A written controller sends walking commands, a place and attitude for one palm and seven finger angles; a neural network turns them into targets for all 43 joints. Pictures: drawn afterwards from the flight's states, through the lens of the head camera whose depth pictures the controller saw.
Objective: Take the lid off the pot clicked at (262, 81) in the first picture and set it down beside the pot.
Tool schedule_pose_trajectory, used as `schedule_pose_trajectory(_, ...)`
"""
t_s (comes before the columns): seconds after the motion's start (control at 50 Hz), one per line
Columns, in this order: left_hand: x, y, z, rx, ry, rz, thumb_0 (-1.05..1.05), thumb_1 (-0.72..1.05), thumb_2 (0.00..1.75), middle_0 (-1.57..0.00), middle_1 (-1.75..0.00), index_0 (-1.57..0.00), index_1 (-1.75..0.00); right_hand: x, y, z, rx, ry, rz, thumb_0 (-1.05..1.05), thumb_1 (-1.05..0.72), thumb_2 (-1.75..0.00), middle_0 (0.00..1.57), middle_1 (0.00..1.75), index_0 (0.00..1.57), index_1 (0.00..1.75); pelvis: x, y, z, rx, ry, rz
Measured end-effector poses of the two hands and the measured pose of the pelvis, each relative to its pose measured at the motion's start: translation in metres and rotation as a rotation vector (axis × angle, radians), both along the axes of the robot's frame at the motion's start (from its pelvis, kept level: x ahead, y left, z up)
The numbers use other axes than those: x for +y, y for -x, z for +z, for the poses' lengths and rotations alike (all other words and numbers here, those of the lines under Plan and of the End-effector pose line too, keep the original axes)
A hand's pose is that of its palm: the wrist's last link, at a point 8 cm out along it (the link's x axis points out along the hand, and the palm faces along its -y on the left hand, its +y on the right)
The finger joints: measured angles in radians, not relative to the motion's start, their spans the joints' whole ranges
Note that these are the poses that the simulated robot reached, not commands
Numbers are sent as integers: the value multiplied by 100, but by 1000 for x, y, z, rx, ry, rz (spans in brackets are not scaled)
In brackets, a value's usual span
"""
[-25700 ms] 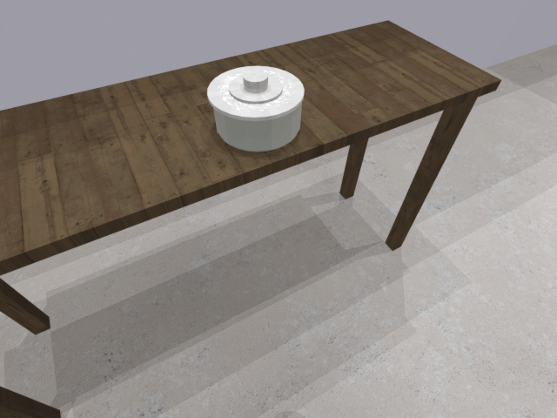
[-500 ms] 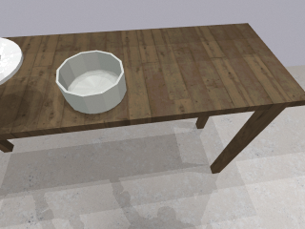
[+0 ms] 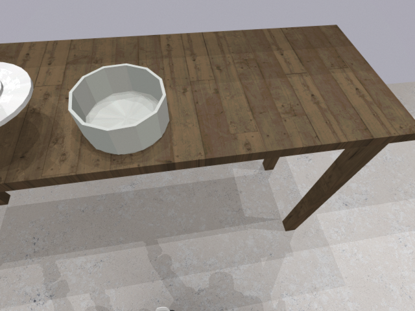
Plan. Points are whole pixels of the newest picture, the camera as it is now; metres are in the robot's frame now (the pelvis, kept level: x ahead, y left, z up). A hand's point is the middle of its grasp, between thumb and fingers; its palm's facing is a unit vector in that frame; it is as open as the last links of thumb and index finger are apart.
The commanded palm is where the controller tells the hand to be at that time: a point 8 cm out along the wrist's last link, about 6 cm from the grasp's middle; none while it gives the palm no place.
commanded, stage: lower the lid onto the table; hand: left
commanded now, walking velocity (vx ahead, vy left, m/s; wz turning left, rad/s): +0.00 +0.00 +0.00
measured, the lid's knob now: out of the picture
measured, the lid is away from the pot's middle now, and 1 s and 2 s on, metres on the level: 0.24 0.25 0.24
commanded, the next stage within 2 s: open the fingers wide in 1.26 s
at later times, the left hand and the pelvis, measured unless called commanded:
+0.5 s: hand out of the picture +0.43 +0.38 +0.17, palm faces -0.39 -0.25 -0.89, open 8.1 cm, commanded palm +0.47 +0.39 +0.24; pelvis -0.01 +0.00 +0.00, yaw +0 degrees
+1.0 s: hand out of the picture +0.43 +0.39 +0.13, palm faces -0.43 -0.25 -0.87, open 8.1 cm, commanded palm +0.47 +0.39 +0.21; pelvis -0.02 +0.01 -0.01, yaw -1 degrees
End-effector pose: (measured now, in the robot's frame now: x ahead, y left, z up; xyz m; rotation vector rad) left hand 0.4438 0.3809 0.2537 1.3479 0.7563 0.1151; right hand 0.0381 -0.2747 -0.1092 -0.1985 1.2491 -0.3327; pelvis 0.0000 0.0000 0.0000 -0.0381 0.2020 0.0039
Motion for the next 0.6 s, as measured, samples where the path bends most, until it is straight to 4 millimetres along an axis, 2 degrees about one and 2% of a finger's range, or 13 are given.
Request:
schedule_pose_trajectory(0.18,0,4,-5,-6,-7,-24,-2,25,80,-63,-104,-53,-96,2,4,-1,1,0,-3,1,-90,-90,21,30,20,30,2,3,-1,1,4,1)
schedule_pose_trajectory(0.32,1,8,-19,31,3,-27,-3,25,81,-63,-104,-53,-96,1,8,-1,5,9,-3,1,-90,-90,21,30,20,30,2,8,-3,-2,6,2)
schedule_pose_trajectory(0.6,3,8,-35,45,9,-53,-2,25,81,-63,-104,-53,-96,0,27,1,25,47,-19,1,-90,-90,21,30,20,30,5,12,-6,9,15,-1)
